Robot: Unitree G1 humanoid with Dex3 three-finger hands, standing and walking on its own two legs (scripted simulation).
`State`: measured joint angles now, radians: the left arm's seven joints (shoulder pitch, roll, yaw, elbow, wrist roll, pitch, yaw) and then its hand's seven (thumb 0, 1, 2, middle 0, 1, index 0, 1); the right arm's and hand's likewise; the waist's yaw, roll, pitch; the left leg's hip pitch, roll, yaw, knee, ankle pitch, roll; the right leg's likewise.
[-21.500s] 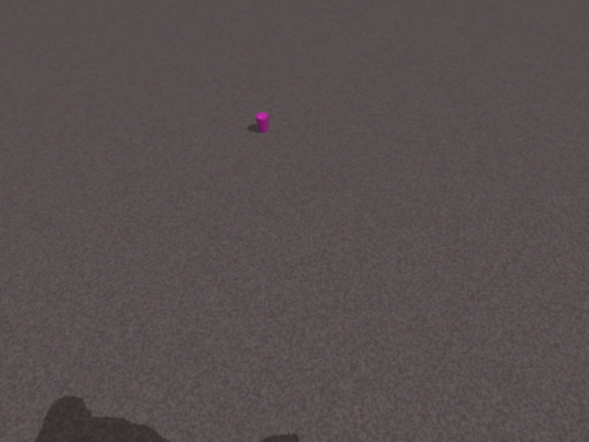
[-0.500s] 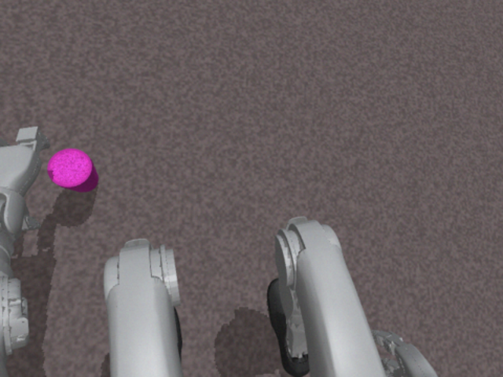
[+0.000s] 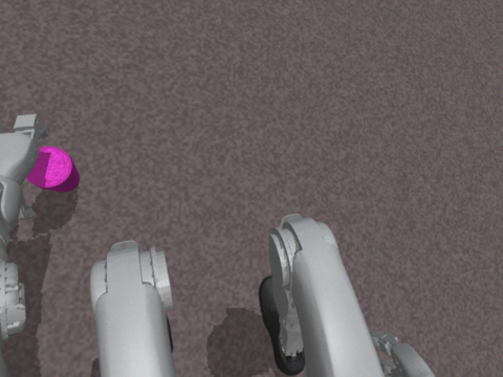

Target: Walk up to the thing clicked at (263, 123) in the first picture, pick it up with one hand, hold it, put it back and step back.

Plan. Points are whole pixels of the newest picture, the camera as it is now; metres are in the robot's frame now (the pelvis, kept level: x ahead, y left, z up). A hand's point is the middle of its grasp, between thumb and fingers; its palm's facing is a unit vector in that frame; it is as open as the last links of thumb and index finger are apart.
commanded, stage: approach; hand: left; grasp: from above
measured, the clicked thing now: (57, 173) +0.48 +0.30 -0.28
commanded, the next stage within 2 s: rest palm in 0.66 s
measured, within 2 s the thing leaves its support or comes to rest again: neither
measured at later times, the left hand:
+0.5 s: hand (24, 172) +0.45 +0.32 -0.17, palm faces -0.54 -0.12 -0.84, open 13.9 cm
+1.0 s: hand (30, 145) +0.49 +0.31 -0.16, palm faces -0.45 -0.08 -0.89, open 13.8 cm
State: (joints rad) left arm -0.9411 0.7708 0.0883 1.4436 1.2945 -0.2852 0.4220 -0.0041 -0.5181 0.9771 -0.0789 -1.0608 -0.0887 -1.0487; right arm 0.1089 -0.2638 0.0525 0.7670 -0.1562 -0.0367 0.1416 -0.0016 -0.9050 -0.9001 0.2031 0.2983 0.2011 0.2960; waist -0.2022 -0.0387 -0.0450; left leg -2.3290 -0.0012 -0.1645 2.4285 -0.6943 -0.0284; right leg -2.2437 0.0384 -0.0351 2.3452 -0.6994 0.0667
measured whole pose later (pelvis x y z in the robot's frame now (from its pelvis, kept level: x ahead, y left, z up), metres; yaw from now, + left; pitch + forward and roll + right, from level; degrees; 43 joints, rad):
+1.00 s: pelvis -0.01 +0.01 +0.00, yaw -2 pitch +33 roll -10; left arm -1.14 0.83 0.05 1.61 1.26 -0.13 0.36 0.00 -0.48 0.97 -0.08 -1.08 -0.10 -1.07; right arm 0.10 -0.27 0.14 0.70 -0.15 -0.04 0.13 0.00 -0.90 -0.90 0.20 0.30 0.20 0.30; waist -0.31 -0.01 -0.02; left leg -2.35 0.00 -0.17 2.43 -0.67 0.00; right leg -2.24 0.04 -0.04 2.32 -0.68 0.08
